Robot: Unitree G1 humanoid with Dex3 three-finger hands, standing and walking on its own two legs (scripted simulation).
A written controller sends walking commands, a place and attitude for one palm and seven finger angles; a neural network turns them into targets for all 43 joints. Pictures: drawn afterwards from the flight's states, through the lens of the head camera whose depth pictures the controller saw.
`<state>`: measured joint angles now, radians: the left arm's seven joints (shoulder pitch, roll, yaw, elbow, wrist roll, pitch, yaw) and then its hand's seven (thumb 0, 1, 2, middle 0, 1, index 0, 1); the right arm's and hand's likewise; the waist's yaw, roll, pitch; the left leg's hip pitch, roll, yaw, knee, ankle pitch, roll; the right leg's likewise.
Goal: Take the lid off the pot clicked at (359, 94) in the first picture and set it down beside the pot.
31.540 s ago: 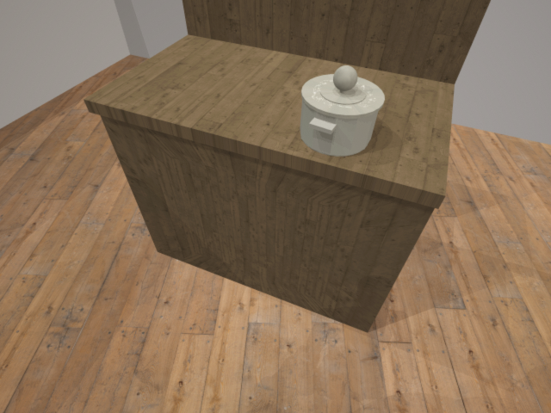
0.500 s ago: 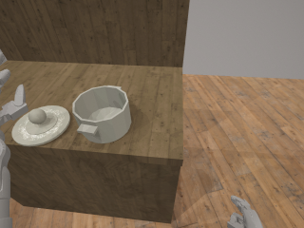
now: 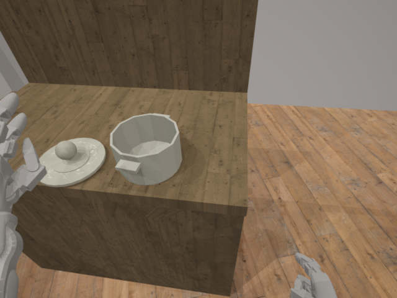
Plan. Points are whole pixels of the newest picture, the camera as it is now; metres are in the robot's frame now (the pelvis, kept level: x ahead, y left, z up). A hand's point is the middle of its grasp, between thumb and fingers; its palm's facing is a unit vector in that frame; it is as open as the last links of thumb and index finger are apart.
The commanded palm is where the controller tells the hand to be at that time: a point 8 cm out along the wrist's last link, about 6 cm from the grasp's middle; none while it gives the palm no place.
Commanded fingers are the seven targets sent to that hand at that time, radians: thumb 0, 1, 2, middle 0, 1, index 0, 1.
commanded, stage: draw the hand back to the body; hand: left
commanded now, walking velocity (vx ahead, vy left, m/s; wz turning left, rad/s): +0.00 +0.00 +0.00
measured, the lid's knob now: (66, 150) +0.45 +0.42 +0.05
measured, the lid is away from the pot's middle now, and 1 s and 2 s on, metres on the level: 0.22 0.22 0.22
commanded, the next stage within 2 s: step back with the hand held close in 0.44 s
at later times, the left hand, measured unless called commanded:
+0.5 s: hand (22, 207) +0.17 +0.26 +0.21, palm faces +0.43 -0.85 -0.32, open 7.4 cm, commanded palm +0.12 +0.30 +0.22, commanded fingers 0.00 0.90 0.90 -0.20 -0.30 -0.20 -0.30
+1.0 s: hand (9, 216) +0.16 +0.28 +0.19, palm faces +0.26 -0.81 -0.52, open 7.4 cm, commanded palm +0.10 +0.34 +0.22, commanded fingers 0.00 0.90 0.90 -0.20 -0.30 -0.20 -0.30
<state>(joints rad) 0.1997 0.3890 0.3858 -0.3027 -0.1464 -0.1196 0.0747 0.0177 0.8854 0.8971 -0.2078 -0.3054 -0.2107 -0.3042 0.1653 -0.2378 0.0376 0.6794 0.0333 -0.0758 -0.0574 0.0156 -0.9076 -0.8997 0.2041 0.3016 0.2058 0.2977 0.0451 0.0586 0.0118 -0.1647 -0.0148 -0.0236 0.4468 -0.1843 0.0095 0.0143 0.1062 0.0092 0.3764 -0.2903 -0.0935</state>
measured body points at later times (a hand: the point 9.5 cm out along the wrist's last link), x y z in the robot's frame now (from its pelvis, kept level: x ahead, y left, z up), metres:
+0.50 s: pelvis -0.01 +0.02 +0.00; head -0.05 +0.01 +0.45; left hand +0.14 +0.30 +0.23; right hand +0.19 -0.19 -0.07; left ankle +0.04 +0.12 -0.74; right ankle -0.05 -0.06 -0.74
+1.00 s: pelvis -0.04 +0.06 -0.01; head -0.01 +0.08 +0.44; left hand +0.14 +0.33 +0.22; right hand +0.12 -0.18 -0.08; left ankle +0.04 +0.12 -0.74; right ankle -0.06 -0.06 -0.74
